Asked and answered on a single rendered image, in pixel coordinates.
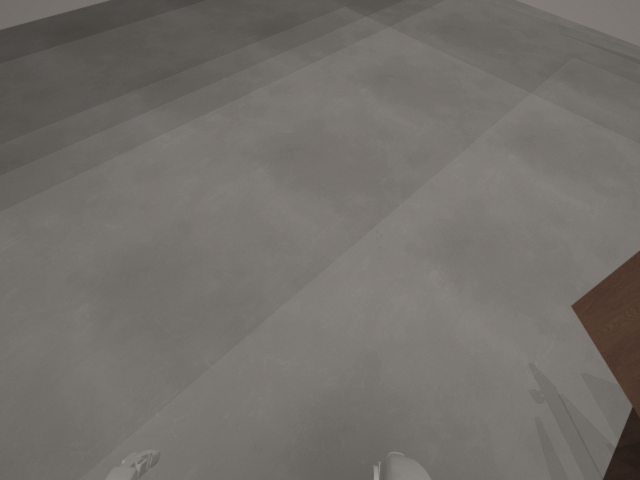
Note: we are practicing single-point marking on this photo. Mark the robot right thigh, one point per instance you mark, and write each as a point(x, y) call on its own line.
point(399, 468)

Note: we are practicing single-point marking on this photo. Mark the cupboard door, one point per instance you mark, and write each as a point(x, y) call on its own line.
point(610, 313)

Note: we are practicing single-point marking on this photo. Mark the robot left hand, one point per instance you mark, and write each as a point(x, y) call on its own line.
point(135, 465)

